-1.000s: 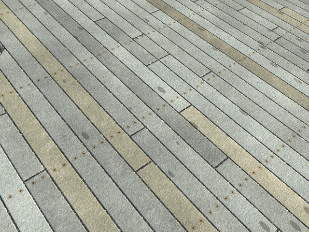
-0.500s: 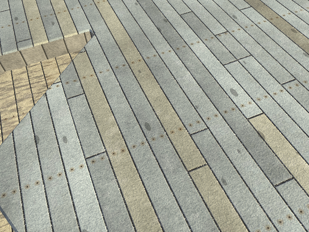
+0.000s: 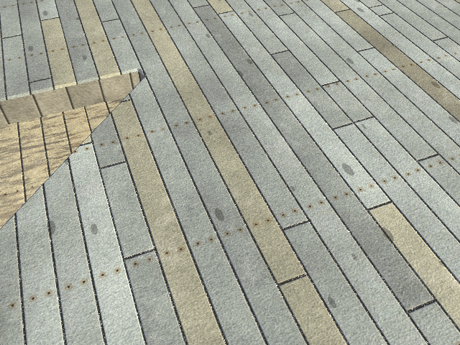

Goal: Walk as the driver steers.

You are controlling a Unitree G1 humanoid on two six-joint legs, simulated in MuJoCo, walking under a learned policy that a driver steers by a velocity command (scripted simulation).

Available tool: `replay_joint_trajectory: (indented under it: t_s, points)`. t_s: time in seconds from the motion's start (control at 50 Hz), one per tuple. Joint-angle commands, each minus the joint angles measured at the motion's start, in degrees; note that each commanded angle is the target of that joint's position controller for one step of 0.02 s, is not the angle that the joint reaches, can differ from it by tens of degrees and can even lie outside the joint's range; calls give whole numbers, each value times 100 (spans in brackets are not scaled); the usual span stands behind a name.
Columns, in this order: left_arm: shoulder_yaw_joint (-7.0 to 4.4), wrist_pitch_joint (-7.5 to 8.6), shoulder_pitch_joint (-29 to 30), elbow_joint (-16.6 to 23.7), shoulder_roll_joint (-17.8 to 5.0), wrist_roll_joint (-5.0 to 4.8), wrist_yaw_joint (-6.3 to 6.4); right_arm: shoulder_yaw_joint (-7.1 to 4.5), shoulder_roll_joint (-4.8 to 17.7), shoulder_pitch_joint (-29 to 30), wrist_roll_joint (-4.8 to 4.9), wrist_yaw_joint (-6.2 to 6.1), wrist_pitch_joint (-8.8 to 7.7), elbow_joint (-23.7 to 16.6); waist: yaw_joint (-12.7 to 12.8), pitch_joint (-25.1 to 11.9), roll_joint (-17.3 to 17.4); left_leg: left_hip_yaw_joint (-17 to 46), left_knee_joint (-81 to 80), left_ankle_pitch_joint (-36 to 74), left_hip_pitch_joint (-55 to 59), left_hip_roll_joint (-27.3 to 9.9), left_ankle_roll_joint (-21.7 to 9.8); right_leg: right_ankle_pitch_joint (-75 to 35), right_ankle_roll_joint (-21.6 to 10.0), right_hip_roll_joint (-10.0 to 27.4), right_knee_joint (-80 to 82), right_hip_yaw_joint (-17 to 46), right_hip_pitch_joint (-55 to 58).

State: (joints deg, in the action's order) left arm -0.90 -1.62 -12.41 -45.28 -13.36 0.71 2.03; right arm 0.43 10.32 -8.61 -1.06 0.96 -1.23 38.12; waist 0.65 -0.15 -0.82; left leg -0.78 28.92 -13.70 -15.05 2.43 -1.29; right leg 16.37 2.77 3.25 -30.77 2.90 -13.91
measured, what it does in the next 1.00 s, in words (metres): lifts its right foot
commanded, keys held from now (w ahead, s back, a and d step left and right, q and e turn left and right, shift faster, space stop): no key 0.66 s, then w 0.34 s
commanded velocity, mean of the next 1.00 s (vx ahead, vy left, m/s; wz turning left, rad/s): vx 0.08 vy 0.00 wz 0.01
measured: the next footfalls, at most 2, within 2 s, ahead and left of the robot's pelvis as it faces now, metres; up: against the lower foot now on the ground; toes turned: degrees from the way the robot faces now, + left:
right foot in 1.36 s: +0.45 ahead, -0.13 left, +0.00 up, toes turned -1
left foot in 1.90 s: +0.75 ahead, +0.10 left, +0.00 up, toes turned +2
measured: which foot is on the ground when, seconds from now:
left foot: down 0.00-1.00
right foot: down 0.00-0.92, up 0.94-1.00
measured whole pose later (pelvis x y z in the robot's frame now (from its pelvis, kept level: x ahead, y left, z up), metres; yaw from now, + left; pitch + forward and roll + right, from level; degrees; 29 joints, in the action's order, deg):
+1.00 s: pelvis +0.08 +0.00 +0.00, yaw +0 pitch +1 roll +0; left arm -0.4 3.8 -18.8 -56.4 -15.4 -2.1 0.2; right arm -1.9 12.1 -22.7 0.0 0.8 -6.6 53.8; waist -1.3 -2.1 -1.9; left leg -2.1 27.2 -18.8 -9.5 1.6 -2.3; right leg 23.7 -4.0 -0.1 -56.9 2.8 -20.8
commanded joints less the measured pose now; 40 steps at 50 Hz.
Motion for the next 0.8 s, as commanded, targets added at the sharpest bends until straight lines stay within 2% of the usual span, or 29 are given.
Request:
replay_joint_trajectory:
  t_s: [0.02, 0.04, 0.06, 0.1, 0.16, 0.28, 0.46, 0.66, 0.68, 0.7, 0.72, 0.74, 0.76, 0.8]
  points:
    - [-121, 134, -31, 205, -556, -19, 12, -202, 682, 251, -30, -29, -99, -372, -2, -78, -182, 442, -626, -220, 124, -346, -150, -432, -451, 32, 645, 107, -98]
    - [-105, 159, 52, 185, -540, 42, 27, -204, 633, 252, 35, -65, -79, -355, -49, -101, -259, 426, -530, 56, 208, -365, -166, -690, -398, 36, 665, 129, -119]
    - [-127, 198, 70, 152, -601, 0, 9, -229, 699, 228, 23, -89, -35, -352, -66, -110, -353, 347, -321, 525, 270, -346, -154, -1074, -374, 74, 638, 150, -95]
    - [-102, 248, -60, 72, -549, -20, -2, -243, 678, 40, 14, -118, 5, -297, -80, -343, -306, 288, -206, 892, 423, -344, -137, -1301, -396, 54, 572, 136, 16]
    - [-78, 225, -55, -2, -509, -20, 15, -245, 626, -44, 32, -144, 57, -218, -78, -260, -176, 254, -169, 862, 379, -342, -90, -1168, -439, 4, 590, 120, -12]
    - [-52, 195, -97, -167, -507, -16, 45, -285, 714, -230, 44, -195, 88, -24, -62, -109, 35, 240, -193, 852, 312, -363, 14, -1042, -494, -65, 627, 103, -7]
    - [-23, 181, -136, -500, -473, -28, 49, -301, 791, -485, 58, -285, 87, 337, -59, -17, 65, 227, -251, 836, 316, -391, 61, -985, -517, -152, 696, 46, 39]
    - [1, 145, -256, -917, -454, -31, 73, -285, 784, -711, 75, -326, 74, 854, -50, 92, 77, 202, -395, 750, 305, -396, 64, -891, -499, -218, 795, -4, 91]
    - [5, 135, -403, -1022, -428, -48, 73, -280, 742, -858, 84, -323, 79, 978, -47, -43, 58, 107, -381, 29, 352, -309, 40, -190, -535, -286, 814, -64, 149]
    - [-36, 124, -465, -1065, -540, -106, 77, -309, 801, -911, 127, -324, 85, 1049, -37, 99, 23, 37, -290, -1116, 165, -208, -28, 968, -643, -339, 794, -62, 10]
    - [-72, 129, -450, -1046, -651, -140, 82, -322, 828, -877, 146, -331, 73, 1061, -24, 393, -9, 97, -271, -2001, -194, -216, -107, 1998, -760, -268, 835, 81, -254]
    - [-89, 162, -459, -1006, -705, -155, 80, -318, 831, -792, 150, -330, 25, 1040, 13, 674, -18, 200, -232, -2419, -528, -275, -187, 2617, -880, -119, 913, 314, -478]
    - [-64, 219, -528, -960, -637, -140, 69, -315, 821, -726, 143, -281, -66, 1018, 59, 723, -60, 321, -131, -2444, -764, -334, -240, 2652, -969, -29, 919, 413, -339]
    - [-152, 339, -938, -1083, -930, -184, 5, -288, 664, -537, 199, -233, -225, 963, 183, 773, -603, 4, 553, -1787, -1301, -209, -204, 3210, -1327, 699, 1449, 1555, -107]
